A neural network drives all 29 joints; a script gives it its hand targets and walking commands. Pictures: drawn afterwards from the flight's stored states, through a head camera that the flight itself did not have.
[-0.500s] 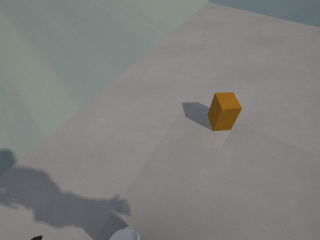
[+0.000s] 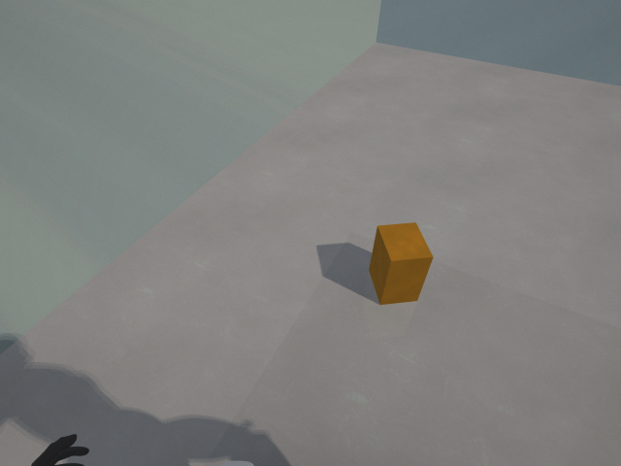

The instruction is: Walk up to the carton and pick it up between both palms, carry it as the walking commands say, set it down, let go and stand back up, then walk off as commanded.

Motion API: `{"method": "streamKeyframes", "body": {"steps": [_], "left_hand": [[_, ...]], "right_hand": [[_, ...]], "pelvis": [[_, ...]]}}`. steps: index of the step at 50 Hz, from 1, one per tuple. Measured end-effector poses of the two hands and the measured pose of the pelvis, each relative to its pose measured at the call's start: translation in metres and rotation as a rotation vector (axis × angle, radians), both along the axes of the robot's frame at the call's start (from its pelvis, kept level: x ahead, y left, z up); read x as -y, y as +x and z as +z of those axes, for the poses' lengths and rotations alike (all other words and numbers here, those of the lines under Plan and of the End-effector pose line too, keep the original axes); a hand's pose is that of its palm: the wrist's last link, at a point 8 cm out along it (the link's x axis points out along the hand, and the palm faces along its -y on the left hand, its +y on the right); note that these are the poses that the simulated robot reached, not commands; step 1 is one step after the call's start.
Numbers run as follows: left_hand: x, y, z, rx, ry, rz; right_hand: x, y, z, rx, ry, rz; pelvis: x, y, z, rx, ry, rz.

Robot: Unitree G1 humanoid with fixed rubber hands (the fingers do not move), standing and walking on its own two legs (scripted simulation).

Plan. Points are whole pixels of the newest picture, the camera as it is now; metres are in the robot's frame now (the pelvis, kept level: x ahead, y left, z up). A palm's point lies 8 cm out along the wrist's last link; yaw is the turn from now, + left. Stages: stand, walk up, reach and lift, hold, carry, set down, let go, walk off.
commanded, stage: walk up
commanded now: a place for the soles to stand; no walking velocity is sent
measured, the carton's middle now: (397, 264) +0.99 -0.27 -0.61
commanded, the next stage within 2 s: none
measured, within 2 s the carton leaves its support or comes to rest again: neither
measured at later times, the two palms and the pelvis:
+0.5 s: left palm (187, 360) +0.29 +0.22 -0.08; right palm out of the picture +0.17 -0.48 -0.05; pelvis +0.16 -0.11 +0.01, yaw +0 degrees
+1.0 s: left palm (272, 331) +0.36 +0.10 -0.10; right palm out of the picture +0.39 -0.58 -0.06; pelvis +0.32 -0.23 +0.00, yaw +4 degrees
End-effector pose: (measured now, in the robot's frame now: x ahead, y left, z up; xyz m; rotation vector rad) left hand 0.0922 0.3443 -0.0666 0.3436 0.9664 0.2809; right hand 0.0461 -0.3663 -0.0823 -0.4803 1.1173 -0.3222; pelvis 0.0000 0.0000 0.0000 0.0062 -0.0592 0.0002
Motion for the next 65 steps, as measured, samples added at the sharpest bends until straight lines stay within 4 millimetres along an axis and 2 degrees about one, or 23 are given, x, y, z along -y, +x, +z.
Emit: {"method": "streamKeyframes", "body": {"steps": [7,9,11,15,22,26,29,31,33,36,39,42,44,46,49,54,58,62,65], "left_hand": [[0.028,-0.010,-0.007,-0.122,-0.045,0.071],[0.034,-0.006,-0.013,-0.153,-0.064,0.084],[0.039,0.005,-0.025,-0.174,-0.075,0.078],[0.061,0.050,-0.036,-0.190,-0.090,0.032],[0.106,0.159,-0.025,-0.072,-0.100,-0.078],[0.134,0.210,-0.015,-0.024,-0.084,-0.099],[0.152,0.238,-0.012,0.015,-0.041,-0.081],[0.164,0.246,-0.011,0.047,-0.017,-0.058],[0.178,0.243,-0.011,0.041,-0.019,-0.027],[0.195,0.229,-0.011,-0.019,-0.032,0.020],[0.208,0.217,-0.012,-0.082,-0.047,0.057],[0.216,0.212,-0.017,-0.125,-0.067,0.096],[0.220,0.216,-0.024,-0.146,-0.075,0.106],[0.226,0.229,-0.033,-0.164,-0.076,0.103],[0.243,0.259,-0.037,-0.178,-0.081,0.060],[0.273,0.323,-0.030,-0.134,-0.094,-0.018],[0.299,0.369,-0.021,-0.094,-0.079,-0.040],[0.324,0.404,-0.018,-0.040,-0.024,-0.026],[0.344,0.410,-0.018,-0.019,-0.015,0.016]], "right_hand": [[-0.012,0.083,0.012,0.020,0.073,0.116],[-0.013,0.101,0.017,0.019,0.072,0.132],[-0.006,0.114,0.018,0.033,0.044,0.140],[0.021,0.121,0.024,0.042,-0.017,0.082],[0.079,0.120,0.037,-0.016,-0.074,0.020],[0.120,0.132,0.030,-0.045,-0.077,-0.009],[0.155,0.153,0.015,-0.064,-0.073,-0.016],[0.171,0.173,0.005,-0.079,-0.069,-0.012],[0.178,0.201,0.001,-0.067,-0.053,-0.003],[0.177,0.249,0.002,-0.014,-0.012,0.052],[0.171,0.289,0.007,0.009,0.029,0.110],[0.168,0.319,0.014,0.005,0.044,0.153],[0.173,0.334,0.015,0.013,0.029,0.171],[0.186,0.342,0.015,0.026,-0.006,0.167],[0.209,0.342,0.022,0.027,-0.043,0.112],[0.250,0.346,0.035,0.005,-0.083,0.065],[0.288,0.358,0.034,-0.013,-0.083,0.047],[0.333,0.381,0.016,-0.050,-0.077,0.033],[0.348,0.412,0.006,-0.067,-0.065,0.032]], "pelvis": [[0.023,0.047,0.017,-0.022,-0.011,0.028],[0.027,0.063,0.018,-0.028,-0.010,0.037],[0.030,0.079,0.011,-0.038,-0.008,0.038],[0.042,0.102,0.007,-0.032,0.025,0.041],[0.082,0.143,0.010,-0.016,0.040,0.020],[0.115,0.172,0.006,-0.007,0.031,0.009],[0.146,0.197,-0.005,-0.006,0.005,0.020],[0.163,0.209,-0.011,0.005,-0.006,0.036],[0.174,0.219,-0.008,0.009,-0.005,0.037],[0.186,0.236,0.000,0.010,-0.009,0.043],[0.196,0.255,0.009,-0.003,-0.007,0.056],[0.206,0.276,0.013,-0.010,-0.008,0.069],[0.210,0.292,0.009,-0.020,-0.013,0.069],[0.215,0.303,0.002,-0.029,-0.007,0.079],[0.228,0.317,0.003,-0.022,0.021,0.073],[0.256,0.345,0.009,-0.019,0.022,0.051],[0.287,0.372,0.008,-0.016,0.013,0.040],[0.327,0.403,-0.005,-0.018,-0.011,0.052],[0.344,0.421,-0.007,-0.010,-0.026,0.066]]}}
